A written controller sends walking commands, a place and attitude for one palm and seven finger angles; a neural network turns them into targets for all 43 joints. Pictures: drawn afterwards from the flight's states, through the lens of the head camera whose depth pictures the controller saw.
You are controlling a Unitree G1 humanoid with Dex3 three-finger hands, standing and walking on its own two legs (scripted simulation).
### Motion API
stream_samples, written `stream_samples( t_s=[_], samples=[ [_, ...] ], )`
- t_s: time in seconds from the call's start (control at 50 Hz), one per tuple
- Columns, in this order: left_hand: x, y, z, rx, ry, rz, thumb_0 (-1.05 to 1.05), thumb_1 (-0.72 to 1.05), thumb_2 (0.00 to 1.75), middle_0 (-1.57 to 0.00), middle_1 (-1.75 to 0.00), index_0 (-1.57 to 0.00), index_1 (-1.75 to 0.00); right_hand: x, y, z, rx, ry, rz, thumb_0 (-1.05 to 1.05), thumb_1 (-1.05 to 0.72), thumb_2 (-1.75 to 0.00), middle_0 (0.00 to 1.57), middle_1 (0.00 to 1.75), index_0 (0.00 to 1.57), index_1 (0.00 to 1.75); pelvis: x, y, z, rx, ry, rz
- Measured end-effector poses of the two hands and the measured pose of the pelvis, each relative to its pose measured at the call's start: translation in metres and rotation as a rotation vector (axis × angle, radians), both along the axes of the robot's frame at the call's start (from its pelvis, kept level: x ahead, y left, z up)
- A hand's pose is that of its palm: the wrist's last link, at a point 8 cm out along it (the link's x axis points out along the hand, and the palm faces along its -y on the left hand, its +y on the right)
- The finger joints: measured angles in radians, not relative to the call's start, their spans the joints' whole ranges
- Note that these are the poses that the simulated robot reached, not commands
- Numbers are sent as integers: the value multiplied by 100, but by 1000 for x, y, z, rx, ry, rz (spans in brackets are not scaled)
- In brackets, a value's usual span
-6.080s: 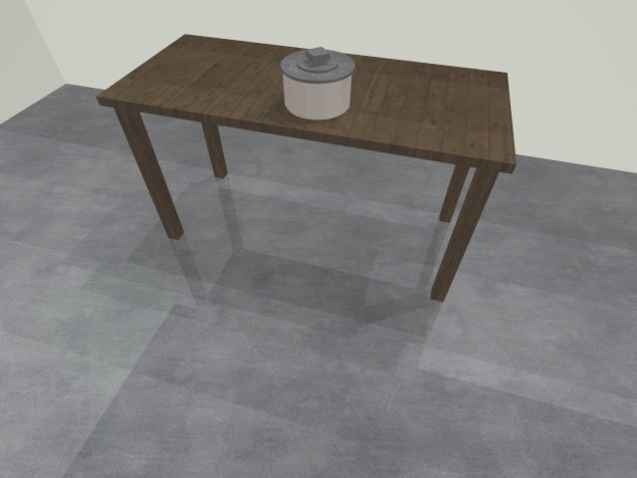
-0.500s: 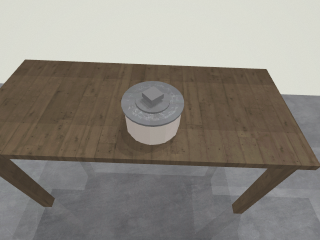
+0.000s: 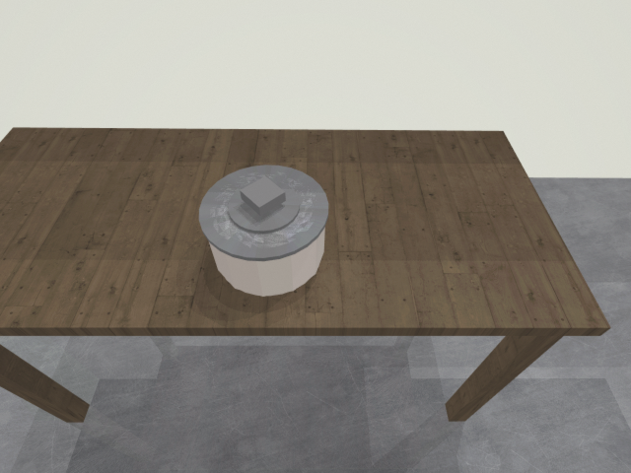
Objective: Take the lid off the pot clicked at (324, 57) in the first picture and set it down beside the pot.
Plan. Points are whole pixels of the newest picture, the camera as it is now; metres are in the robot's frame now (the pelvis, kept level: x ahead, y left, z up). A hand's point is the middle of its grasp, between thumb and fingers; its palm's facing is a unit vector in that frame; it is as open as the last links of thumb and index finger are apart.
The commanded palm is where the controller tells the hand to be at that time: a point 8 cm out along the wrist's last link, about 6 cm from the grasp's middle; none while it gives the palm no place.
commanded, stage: shuffle to correct the standing spot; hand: left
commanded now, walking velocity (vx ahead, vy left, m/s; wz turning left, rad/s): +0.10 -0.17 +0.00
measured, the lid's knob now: (263, 195) +0.51 +0.11 +0.05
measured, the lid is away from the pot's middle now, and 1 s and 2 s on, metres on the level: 0.00 0.00 0.00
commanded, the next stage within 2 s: come to a stop and stand still in 0.04 s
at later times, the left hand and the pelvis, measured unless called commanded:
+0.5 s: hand out of the picture +0.02 +0.15 -0.17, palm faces +0.03 -0.98 -0.18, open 7.3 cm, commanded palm none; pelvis +0.02 -0.01 +0.01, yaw -1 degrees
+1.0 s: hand out of the picture -0.05 +0.19 -0.17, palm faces +0.03 -0.99 -0.15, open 7.4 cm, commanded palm none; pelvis -0.01 +0.03 +0.01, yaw +1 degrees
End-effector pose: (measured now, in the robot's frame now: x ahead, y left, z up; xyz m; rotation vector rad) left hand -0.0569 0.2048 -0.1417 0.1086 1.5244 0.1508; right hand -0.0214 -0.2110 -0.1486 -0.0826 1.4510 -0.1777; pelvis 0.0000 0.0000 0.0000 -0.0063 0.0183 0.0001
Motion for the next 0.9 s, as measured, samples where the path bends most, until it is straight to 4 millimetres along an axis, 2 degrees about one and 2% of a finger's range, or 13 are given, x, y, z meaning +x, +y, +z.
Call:
stream_samples(
  t_s=[0.24, 0.36, 0.48, 0.56, 0.68, 0.9],
  samples=[
    [55, -26, -13, -18, -89, -4, 0, 91, 90, -20, -30, -20, -29, 35, -28, -3, -49, -41, 2, 1, -92, -90, 20, 30, 20, 30, 17, -20, -7, 6, -16, 0],
    [64, -20, -5, 18, -112, -15, 2, 93, 89, -20, -30, -20, -29, 49, -33, 1, -55, -60, 9, 1, -93, -90, 19, 30, 20, 30, 22, -21, -1, 4, -27, -5],
    [68, -9, 1, 18, -123, -20, 1, 92, 89, -20, -30, -20, -29, 56, -27, 11, -63, -91, 23, 1, -93, -90, 19, 30, 20, 30, 21, -14, 5, 10, -32, -8],
    [68, 2, 1, 26, -123, -31, 1, 92, 89, -20, -30, -20, -29, 51, -20, 10, -57, -83, 36, 1, -94, -90, 20, 30, 20, 30, 16, -7, 5, 18, -25, -13],
    [60, 16, 5, 31, -129, -32, 1, 92, 90, -20, -30, -20, -29, 35, -7, 11, -45, -51, 51, 1, -94, -90, 20, 30, 20, 30, 9, 5, 7, 10, -29, -6],
    [28, 28, 1, -3, -92, -22, 0, 91, 90, -20, -30, -20, -29, -4, 24, 12, -14, 9, 56, 1, -92, -90, 20, 30, 20, 30, -8, 25, 8, 2, -37, 9]
  ],
)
